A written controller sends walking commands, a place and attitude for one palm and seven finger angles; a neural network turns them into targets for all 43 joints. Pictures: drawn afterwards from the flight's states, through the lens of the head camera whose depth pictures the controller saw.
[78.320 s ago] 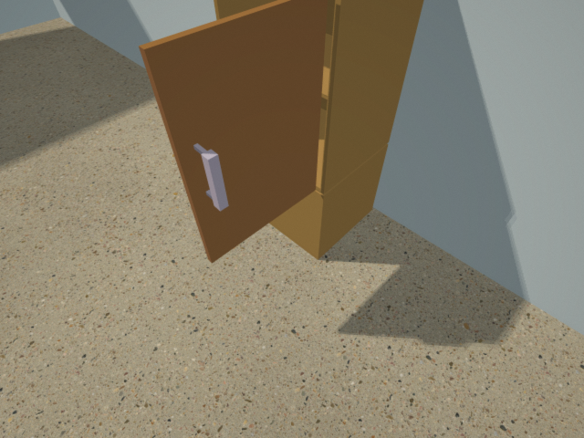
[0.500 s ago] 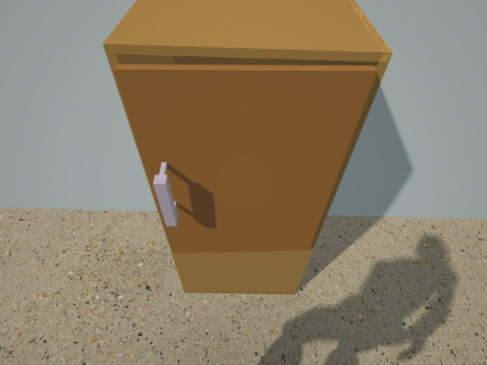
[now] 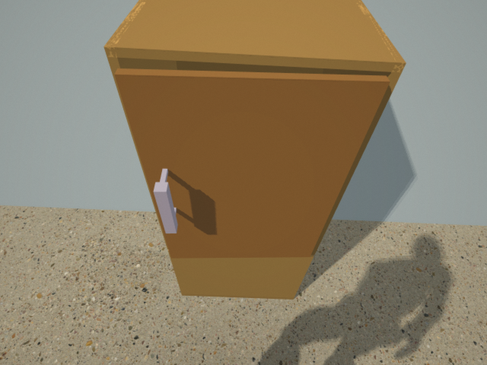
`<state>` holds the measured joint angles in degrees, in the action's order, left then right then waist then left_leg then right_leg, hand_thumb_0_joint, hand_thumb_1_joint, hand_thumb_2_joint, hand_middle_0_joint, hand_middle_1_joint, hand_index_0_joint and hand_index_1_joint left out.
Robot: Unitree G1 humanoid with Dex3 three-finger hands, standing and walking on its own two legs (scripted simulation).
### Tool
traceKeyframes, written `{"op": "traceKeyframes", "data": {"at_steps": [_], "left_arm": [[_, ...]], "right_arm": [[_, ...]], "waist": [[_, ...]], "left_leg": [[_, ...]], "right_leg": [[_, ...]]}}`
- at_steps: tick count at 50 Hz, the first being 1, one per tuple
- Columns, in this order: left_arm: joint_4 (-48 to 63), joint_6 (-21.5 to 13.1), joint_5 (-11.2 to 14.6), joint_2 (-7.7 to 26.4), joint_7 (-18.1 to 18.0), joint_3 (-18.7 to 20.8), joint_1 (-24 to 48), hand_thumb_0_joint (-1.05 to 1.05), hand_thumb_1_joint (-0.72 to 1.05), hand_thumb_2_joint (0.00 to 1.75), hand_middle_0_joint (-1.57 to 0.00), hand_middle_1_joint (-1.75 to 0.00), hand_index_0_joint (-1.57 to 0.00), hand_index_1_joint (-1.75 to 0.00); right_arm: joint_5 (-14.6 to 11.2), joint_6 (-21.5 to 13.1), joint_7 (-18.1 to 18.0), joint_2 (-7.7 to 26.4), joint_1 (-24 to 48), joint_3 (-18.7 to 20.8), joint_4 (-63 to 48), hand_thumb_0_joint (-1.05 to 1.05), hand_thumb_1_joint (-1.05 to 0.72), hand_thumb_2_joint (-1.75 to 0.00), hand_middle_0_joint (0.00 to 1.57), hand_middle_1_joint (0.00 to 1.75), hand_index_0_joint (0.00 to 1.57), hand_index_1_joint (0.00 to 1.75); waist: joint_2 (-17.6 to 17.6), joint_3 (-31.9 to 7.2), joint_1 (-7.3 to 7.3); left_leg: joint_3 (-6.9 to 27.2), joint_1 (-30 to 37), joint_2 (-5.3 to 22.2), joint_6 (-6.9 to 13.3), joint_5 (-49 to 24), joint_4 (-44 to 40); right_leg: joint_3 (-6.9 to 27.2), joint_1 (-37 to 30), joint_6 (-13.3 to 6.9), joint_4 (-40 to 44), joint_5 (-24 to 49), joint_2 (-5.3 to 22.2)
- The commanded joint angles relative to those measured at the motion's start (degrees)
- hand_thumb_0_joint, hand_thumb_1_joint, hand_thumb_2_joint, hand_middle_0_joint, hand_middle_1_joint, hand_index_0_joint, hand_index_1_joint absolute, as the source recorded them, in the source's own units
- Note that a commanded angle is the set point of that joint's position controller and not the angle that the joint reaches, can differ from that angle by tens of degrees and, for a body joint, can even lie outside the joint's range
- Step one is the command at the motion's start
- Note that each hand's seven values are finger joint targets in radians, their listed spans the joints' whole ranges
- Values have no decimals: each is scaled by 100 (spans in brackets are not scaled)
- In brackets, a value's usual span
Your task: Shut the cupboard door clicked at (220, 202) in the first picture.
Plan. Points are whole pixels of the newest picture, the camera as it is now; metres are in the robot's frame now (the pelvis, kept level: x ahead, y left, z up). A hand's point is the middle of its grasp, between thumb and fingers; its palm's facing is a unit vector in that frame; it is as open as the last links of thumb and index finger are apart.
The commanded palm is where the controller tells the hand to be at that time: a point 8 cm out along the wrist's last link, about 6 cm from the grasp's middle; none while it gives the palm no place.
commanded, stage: look again from close up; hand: left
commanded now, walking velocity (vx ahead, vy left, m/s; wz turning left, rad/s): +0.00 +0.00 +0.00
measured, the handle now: (168, 201) +0.43 +0.19 -0.03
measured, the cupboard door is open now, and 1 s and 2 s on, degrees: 3 3 3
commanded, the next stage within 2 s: raise the hand and make a fist in 0.02 s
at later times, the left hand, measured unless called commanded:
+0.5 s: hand (164, 342) +0.17 +0.14 -0.07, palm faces +0.06 -1.00 +0.05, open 6.4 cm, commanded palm +0.12 +0.22 -0.06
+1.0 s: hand (143, 326) +0.19 +0.18 -0.05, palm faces +0.16 -0.99 -0.03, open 4.0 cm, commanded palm +0.15 +0.22 -0.05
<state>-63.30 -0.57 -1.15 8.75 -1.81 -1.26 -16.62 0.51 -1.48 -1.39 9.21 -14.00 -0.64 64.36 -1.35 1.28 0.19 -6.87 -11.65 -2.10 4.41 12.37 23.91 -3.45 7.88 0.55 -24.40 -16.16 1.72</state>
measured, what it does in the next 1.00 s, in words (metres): lowers itself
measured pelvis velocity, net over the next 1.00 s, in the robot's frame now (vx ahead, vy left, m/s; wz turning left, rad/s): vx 0.00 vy -0.03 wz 0.06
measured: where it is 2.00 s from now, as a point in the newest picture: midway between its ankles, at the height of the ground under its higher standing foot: outside the picture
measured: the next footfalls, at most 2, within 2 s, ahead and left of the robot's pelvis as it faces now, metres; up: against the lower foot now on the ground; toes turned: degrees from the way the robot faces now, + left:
none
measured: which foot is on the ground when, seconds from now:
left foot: down 0.00-1.00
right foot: down 0.00-1.00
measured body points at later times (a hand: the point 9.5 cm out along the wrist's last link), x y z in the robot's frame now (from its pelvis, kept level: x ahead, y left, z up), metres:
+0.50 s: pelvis -0.02 -0.04 -0.08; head +0.01 -0.02 +0.37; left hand +0.16 +0.20 -0.07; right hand +0.19 -0.28 -0.13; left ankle +0.01 +0.07 -0.74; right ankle +0.01 -0.11 -0.74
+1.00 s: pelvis +0.00 -0.03 -0.09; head +0.07 -0.03 +0.35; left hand +0.17 +0.23 -0.04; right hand +0.17 -0.25 -0.19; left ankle +0.01 +0.07 -0.74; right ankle +0.01 -0.11 -0.74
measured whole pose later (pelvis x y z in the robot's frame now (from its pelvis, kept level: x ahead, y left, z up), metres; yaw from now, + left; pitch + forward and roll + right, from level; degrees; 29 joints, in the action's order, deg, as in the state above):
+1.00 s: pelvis +0.00 -0.03 -0.09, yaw +4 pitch +17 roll -1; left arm 4.4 -20.6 17.1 11.1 12.9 10.6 -28.2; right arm -1.6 -9.4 -2.3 11.0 -15.8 0.6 30.6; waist 1.4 -9.0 0.5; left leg -2.1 -52.6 0.2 2.0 30.3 66.4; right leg -5.2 50.9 -3.8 -65.3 -31.1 -1.9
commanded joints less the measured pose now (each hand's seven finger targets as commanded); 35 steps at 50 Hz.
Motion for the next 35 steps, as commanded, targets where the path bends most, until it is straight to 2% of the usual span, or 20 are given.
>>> {"op": "traceKeyframes", "data": {"at_steps": [1,5,6,7,8,9,10,11,13,15,16,18,21,24,26,28,29,32,34,35], "left_arm": [[114,-59,24,546,-70,92,-373,0,90,90,-20,-30,-20,-30],[99,-48,26,535,-77,103,-389,0,90,90,-20,-30,-20,-30],[2,-118,-46,565,-282,52,-583,0,90,90,-20,-30,-20,-30],[9603,-1553,634,3652,-412,2304,4286,0,90,90,-20,-30,-20,-30],[8041,-1170,754,1086,-436,146,426,0,90,90,-22,-32,-22,-32],[7757,-861,955,907,-661,402,253,0,90,90,-24,-34,-24,-34],[5967,-187,904,-650,-585,-543,-1253,0,90,90,-25,-36,-25,-36],[7125,-365,980,-330,-595,-570,-57,0,90,90,-27,-38,-27,-38],[6128,-884,878,-212,-415,-257,-113,0,90,90,-31,-42,-31,-42],[4948,-1584,1053,-190,18,195,-1340,0,90,90,-35,-46,-35,-46],[4837,-2043,1248,-46,342,579,-1776,0,90,90,-36,-48,-36,-48],[4873,-2972,1652,258,1175,965,-1917,0,90,90,-40,-52,-40,-52],[4800,-3475,1741,814,1867,1551,-1886,0,90,90,-46,-58,-46,-58],[5905,-3319,1657,1310,1768,1772,-953,0,90,90,-51,-64,-51,-64],[7047,-3503,1726,1305,1588,1691,-584,0,90,90,-55,-68,-55,-68],[8600,-3982,1812,1354,1418,1538,99,0,90,90,-58,-72,-58,-72],[9219,-4192,1852,1289,1401,1294,503,0,90,90,-60,-74,-60,-74],[8734,-4358,1912,858,1709,723,79,0,90,90,-66,-80,-66,-80],[8067,-4085,1954,808,2015,609,100,0,90,90,-69,-84,-69,-84],[7528,-3792,1915,933,2146,746,-110,0,90,90,-71,-86,-71,-86]], "right_arm": [[0,-81,-27,568,-276,71,-146,0,-90,-90,20,30,20,30],[1,-86,-43,549,-295,70,-106,0,-90,-90,20,30,20,30],[-49,-68,-3,794,-113,63,-500,0,-90,-90,20,30,20,30],[-172,-1101,-416,1948,-745,372,-2348,0,-90,-90,20,30,20,30],[-437,-1630,-490,1181,-265,-77,-2200,0,-90,-90,20,30,20,30],[-273,-1804,-453,1201,-160,29,-1891,0,-90,-90,20,30,20,30],[-286,-1805,-215,900,-142,48,-1724,0,-90,-90,20,30,20,30],[-277,-1864,-48,1225,-279,252,-2181,0,-90,-90,20,30,20,30],[-202,-1961,25,1280,100,321,-2560,0,-90,-90,20,30,20,30],[-178,-1915,108,1225,212,373,-2900,0,-90,-90,20,30,20,30],[-124,-1888,124,1221,330,419,-3046,0,-90,-90,20,30,20,30],[-71,-1775,150,1271,579,510,-3337,0,-90,-90,20,30,20,30],[-162,-1543,202,1270,829,582,-3940,0,-90,-90,20,30,20,30],[-189,-1382,204,1238,892,569,-4324,0,-90,-90,20,30,20,30],[-157,-1423,182,1181,794,548,-4480,0,-90,-90,20,30,20,30],[-127,-1533,129,1097,661,510,-4436,0,-90,-90,20,30,20,30],[-105,-1602,71,1096,598,476,-4352,0,-90,-90,20,30,20,30],[-115,-1732,-39,1186,458,438,-3975,0,-90,-90,20,30,20,30],[-142,-1716,-131,1252,351,390,-3898,0,-90,-90,20,30,20,30],[-190,-1659,-168,1277,296,418,-3869,0,-90,-90,20,30,20,30]], "waist": [[40,70,25],[92,74,41],[446,440,20],[558,-1902,-1030],[2387,-2613,-286],[1952,-2390,-81],[1417,-1337,-233],[1116,-683,-358],[22,391,-432],[-1374,281,-137],[-1751,-69,93],[-2463,-349,260],[-1297,-703,452],[590,-1226,523],[1128,-1909,402],[1379,-2660,143],[1196,-2833,-103],[941,-2392,-421],[378,-2052,-631],[68,-1904,-588]], "left_leg": [[945,236,885,-90,-1130,-460],[945,280,889,-80,-1299,-457],[979,-23,992,-271,-2134,352],[1335,1992,729,-402,-2805,357],[1386,2767,845,-667,-3255,323],[1431,2185,914,-991,-3597,-164],[1558,1279,872,-886,-2643,-433],[1580,517,787,-779,-1354,-227],[1510,-921,473,-653,585,411],[1197,-1884,217,-522,940,1269],[1025,-2327,120,-524,935,1698],[783,-3301,7,-593,1146,2440],[571,-4079,-159,-535,1338,3062],[561,-4078,-143,-445,1428,3303],[741,-3722,15,-354,1341,3429],[837,-3377,83,-261,898,3810],[921,-3330,123,-247,729,4012],[1031,-3591,209,-228,603,4380],[1074,-4055,216,-181,739,4608],[1067,-4321,236,-204,843,4613]], "right_leg": [[458,207,-204,372,882,524],[454,166,-204,365,926,521],[578,615,-180,319,1173,585],[-90,938,-102,-798,1800,-146],[-154,1352,-201,-1628,145,-351],[-66,1349,-224,-1630,-263,-323],[-3,1954,-124,-1641,-638,-178],[6,1924,-165,-1499,-471,-119],[-188,2348,-224,-1029,-331,-118],[-161,2788,-256,-1037,-1054,-89],[-63,2894,-277,-1278,-1325,-88],[454,2953,-247,-1597,-1782,41],[1109,2755,-229,-2172,-1526,211],[1197,3205,-367,-2519,-2052,78],[1083,3521,-379,-2786,-1894,-47],[1167,3509,-318,-2943,-1250,-104],[1181,3615,-276,-3089,-876,-145],[1105,4057,-226,-3200,-451,-197],[1138,4091,-82,-3144,-464,-182],[1154,4006,-37,-3061,-568,-139]]}}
